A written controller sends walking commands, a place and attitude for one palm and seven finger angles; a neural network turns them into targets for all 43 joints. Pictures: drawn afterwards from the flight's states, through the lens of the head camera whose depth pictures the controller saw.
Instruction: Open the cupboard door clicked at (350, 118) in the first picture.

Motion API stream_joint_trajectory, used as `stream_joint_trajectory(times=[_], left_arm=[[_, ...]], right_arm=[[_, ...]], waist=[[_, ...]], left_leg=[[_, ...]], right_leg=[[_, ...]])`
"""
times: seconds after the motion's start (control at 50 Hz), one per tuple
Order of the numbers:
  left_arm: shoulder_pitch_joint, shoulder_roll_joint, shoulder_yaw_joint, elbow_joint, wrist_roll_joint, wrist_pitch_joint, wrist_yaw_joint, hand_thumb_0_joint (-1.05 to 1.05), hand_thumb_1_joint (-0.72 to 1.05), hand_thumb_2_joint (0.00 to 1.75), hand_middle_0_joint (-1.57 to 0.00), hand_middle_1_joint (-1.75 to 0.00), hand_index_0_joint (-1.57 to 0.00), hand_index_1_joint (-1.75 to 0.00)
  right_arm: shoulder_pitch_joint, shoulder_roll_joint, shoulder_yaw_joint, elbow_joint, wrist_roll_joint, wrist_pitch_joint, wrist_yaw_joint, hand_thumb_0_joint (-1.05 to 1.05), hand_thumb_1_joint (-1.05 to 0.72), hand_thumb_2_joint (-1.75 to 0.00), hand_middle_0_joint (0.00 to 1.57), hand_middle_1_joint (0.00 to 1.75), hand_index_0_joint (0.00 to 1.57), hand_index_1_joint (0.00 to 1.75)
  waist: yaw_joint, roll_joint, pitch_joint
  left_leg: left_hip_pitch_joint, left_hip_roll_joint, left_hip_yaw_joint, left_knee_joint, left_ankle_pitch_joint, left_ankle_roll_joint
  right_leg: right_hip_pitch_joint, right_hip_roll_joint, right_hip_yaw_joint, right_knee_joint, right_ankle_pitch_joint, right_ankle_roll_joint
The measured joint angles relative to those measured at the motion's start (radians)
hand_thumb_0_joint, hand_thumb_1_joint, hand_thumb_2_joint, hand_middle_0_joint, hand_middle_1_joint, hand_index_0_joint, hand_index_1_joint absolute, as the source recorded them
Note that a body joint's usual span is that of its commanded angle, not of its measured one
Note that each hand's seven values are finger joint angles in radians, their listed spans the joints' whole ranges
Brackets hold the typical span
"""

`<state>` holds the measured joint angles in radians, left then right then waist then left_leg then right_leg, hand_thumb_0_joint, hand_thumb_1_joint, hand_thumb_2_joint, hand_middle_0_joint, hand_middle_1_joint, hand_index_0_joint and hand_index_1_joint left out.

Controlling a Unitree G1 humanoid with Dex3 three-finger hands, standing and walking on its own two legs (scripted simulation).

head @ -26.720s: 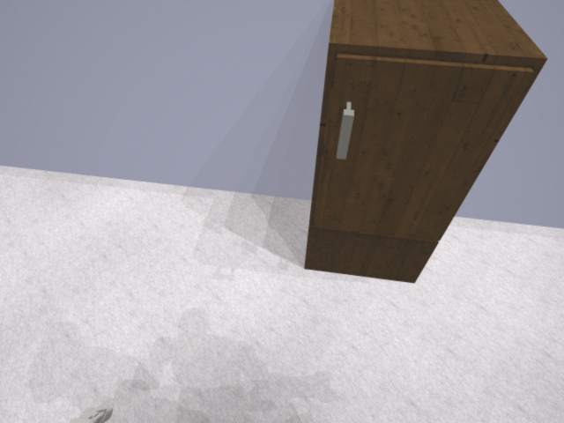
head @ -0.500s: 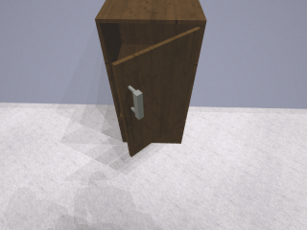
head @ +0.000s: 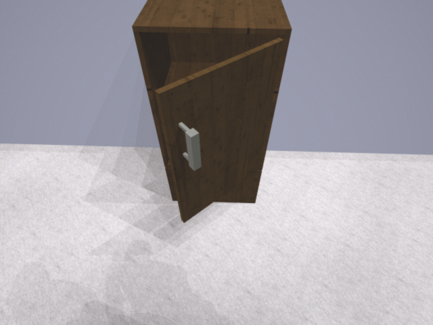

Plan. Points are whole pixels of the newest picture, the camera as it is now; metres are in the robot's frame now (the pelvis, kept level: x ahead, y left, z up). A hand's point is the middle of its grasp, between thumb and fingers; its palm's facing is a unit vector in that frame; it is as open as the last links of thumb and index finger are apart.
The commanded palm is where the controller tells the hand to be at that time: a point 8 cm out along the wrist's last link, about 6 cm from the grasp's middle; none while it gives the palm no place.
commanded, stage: walk to a spot facing it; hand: left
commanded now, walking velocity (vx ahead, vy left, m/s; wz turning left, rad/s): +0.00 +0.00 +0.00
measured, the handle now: (188, 146) +0.55 +0.11 -0.03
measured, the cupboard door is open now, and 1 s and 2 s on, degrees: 42 42 42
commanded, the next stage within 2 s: none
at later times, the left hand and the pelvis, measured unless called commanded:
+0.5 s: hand out of the picture +0.03 +0.19 -0.18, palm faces -0.07 -0.97 -0.23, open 7.4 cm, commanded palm none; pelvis -0.01 +0.00 -0.01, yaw -10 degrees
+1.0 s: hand out of the picture +0.12 +0.14 -0.16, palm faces -0.36 -0.90 -0.26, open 7.4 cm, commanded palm none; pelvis -0.02 -0.03 +0.00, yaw -27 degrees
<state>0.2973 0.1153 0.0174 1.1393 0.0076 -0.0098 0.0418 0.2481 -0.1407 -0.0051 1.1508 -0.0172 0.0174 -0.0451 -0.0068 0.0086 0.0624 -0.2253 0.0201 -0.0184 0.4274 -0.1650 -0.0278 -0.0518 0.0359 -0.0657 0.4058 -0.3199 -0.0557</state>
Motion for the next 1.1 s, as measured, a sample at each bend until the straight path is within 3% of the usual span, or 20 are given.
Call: stream_joint_trajectory(times=[0.22,0.46,0.54,0.58,0.62,0.64,0.68,0.72,0.78,0.96,1.04,1.06,1.1], left_arm=[[0.001,0.003,0.009,-0.011,0.002,0.006,0.0,0.01,0.91,0.9,-0.2,-0.3,-0.2,-0.3],[-0.015,0.043,0.065,-0.068,0.013,0.059,-0.026,0.01,0.91,0.9,-0.2,-0.3,-0.2,-0.3],[-0.065,0.069,0.079,-0.109,0.016,0.071,-0.04,0.01,0.91,0.9,-0.2,-0.3,-0.2,-0.3],[-0.088,0.078,0.083,-0.134,0.017,0.068,-0.048,0.01,0.91,0.9,-0.2,-0.3,-0.2,-0.3],[-0.095,0.09,0.084,-0.165,0.018,0.054,-0.053,0.01,0.91,0.9,-0.2,-0.3,-0.2,-0.3],[-0.095,0.101,0.085,-0.178,0.021,0.043,-0.051,0.01,0.91,0.9,-0.2,-0.3,-0.2,-0.3],[-0.111,0.102,0.082,-0.186,0.022,0.036,-0.042,0.01,0.91,0.9,-0.2,-0.3,-0.2,-0.3],[-0.112,0.097,0.08,-0.192,0.021,0.036,-0.032,0.01,0.91,0.9,-0.2,-0.3,-0.2,-0.3],[-0.101,0.091,0.073,-0.196,0.02,0.035,-0.023,0.01,0.91,0.9,-0.2,-0.3,-0.2,-0.3],[-0.071,0.076,0.064,-0.207,0.023,0.04,-0.027,0.01,0.9,0.9,-0.21,-0.3,-0.2,-0.3],[-0.066,0.083,0.067,-0.211,0.02,0.049,-0.029,0.01,0.9,0.9,-0.21,-0.3,-0.21,-0.3],[-0.057,0.081,0.067,-0.217,0.016,0.053,-0.032,0.01,0.9,0.9,-0.21,-0.3,-0.21,-0.3],[-0.077,0.097,0.069,-0.22,0.015,0.06,-0.042,0.01,0.9,0.9,-0.21,-0.3,-0.21,-0.3]], right_arm=[[-0.002,-0.002,-0.006,-0.005,-0.001,0.006,-0.003,0.0,-0.91,-0.9,0.2,0.3,0.2,0.3],[-0.029,-0.021,-0.049,-0.091,-0.005,0.017,-0.014,0.0,-0.91,-0.9,0.2,0.3,0.2,0.3],[-0.042,-0.035,-0.052,-0.132,-0.014,0.003,-0.011,0.0,-0.9,-0.9,0.2,0.3,0.2,0.3],[-0.043,-0.048,-0.052,-0.143,-0.019,0.004,-0.006,0.0,-0.9,-0.9,0.2,0.3,0.2,0.3],[-0.038,-0.06,-0.054,-0.153,-0.016,0.014,-0.001,0.0,-0.9,-0.9,0.2,0.3,0.2,0.3],[-0.039,-0.061,-0.057,-0.157,-0.011,0.022,0.003,0.0,-0.9,-0.9,0.2,0.3,0.2,0.3],[-0.057,-0.076,-0.066,-0.158,-0.005,0.042,0.01,0.0,-0.9,-0.9,0.2,0.3,0.2,0.3],[-0.079,-0.087,-0.072,-0.162,-0.002,0.053,0.011,0.0,-0.9,-0.9,0.2,0.3,0.2,0.3],[-0.111,-0.091,-0.072,-0.185,0.002,0.05,0.011,0.0,-0.9,-0.9,0.2,0.3,0.2,0.3],[-0.175,-0.068,-0.06,-0.255,0.016,0.035,0.009,0.0,-0.91,-0.9,0.2,0.3,0.2,0.3],[-0.171,-0.056,-0.049,-0.277,0.02,0.017,0.007,0.0,-0.9,-0.9,0.2,0.3,0.2,0.3],[-0.156,-0.063,-0.043,-0.289,0.017,0.007,0.007,0.0,-0.9,-0.9,0.2,0.3,0.2,0.3],[-0.141,-0.057,-0.038,-0.292,0.006,-0.003,0.001,0.0,-0.9,-0.9,0.2,0.3,0.2,0.3]], waist=[[0.006,0.006,0.0],[0.014,-0.018,0.016],[0.018,-0.009,0.037],[0.017,0.012,0.042],[0.02,0.024,0.034],[0.022,0.016,0.028],[0.019,0.031,0.04],[0.019,0.036,0.047],[0.02,0.022,0.046],[0.037,-0.017,0.029],[0.036,-0.033,0.018],[0.032,-0.014,0.002],[0.028,-0.029,0.012]], left_leg=[[-0.003,0.012,0.009,0.016,-0.013,-0.005],[-0.062,0.058,0.121,0.134,-0.09,0.0],[-0.067,0.079,0.175,0.124,-0.08,0.0],[-0.067,0.097,0.187,0.122,-0.074,-0.011],[-0.085,0.117,0.197,0.159,-0.089,-0.026],[-0.111,0.116,0.197,0.215,-0.15,-0.028],[-0.172,0.095,0.123,0.398,-0.281,-0.02],[-0.221,0.065,0.076,0.554,-0.298,-0.016],[-0.243,0.034,0.058,0.621,-0.281,-0.023],[-0.175,-0.012,0.016,0.424,-0.275,-0.021],[-0.091,-0.02,0.002,0.197,-0.189,-0.007],[-0.058,0.003,-0.017,0.107,-0.141,0.014],[-0.066,0.008,-0.009,0.116,-0.124,0.014]], right_leg=[[-0.004,0.009,0.011,0.007,-0.003,-0.005],[-0.136,0.033,0.115,0.182,-0.056,0.002],[-0.266,0.005,0.066,0.425,-0.198,0.021],[-0.281,-0.012,0.041,0.421,-0.192,0.026],[-0.249,-0.027,0.031,0.29,-0.086,0.03],[-0.248,-0.032,0.047,0.251,-0.04,0.015],[-0.255,-0.014,0.048,0.276,-0.045,-0.009],[-0.242,0.001,0.062,0.25,-0.038,-0.021],[-0.22,0.017,0.105,0.184,0.005,-0.027],[-0.202,0.072,0.217,0.095,0.074,-0.028],[-0.229,0.099,0.254,0.122,0.068,-0.015],[-0.251,0.123,0.25,0.149,0.055,-0.009],[-0.326,0.104,0.201,0.314,-0.099,0.028]])
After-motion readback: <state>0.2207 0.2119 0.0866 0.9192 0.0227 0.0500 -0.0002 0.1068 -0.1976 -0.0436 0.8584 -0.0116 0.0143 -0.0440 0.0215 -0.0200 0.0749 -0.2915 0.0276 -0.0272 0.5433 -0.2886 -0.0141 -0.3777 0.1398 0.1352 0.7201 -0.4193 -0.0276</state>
